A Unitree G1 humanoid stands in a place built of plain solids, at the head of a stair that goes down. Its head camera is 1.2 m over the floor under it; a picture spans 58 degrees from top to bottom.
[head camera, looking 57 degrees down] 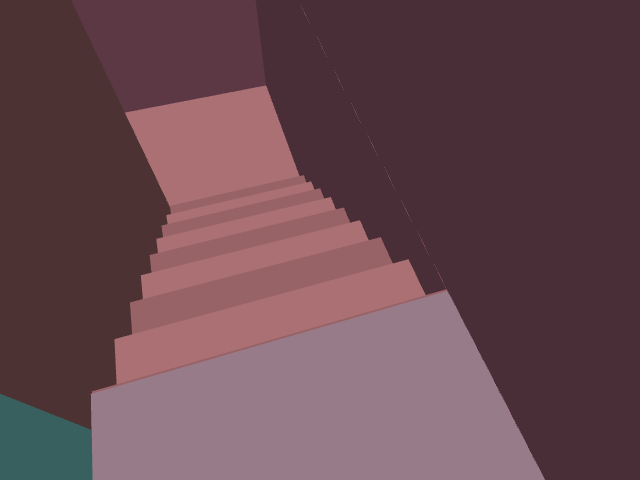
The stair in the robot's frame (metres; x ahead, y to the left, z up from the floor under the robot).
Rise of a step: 0.17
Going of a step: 0.22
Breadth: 1.10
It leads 17 degrees to the left of straight ahead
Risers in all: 9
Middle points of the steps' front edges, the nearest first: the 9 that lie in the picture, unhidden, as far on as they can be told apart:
0.45 0.09 0.00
0.66 0.15 -0.17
0.88 0.22 -0.35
1.09 0.28 -0.52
1.30 0.35 -0.70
1.52 0.41 -0.87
1.73 0.48 -1.05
1.94 0.54 -1.22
2.16 0.61 -1.40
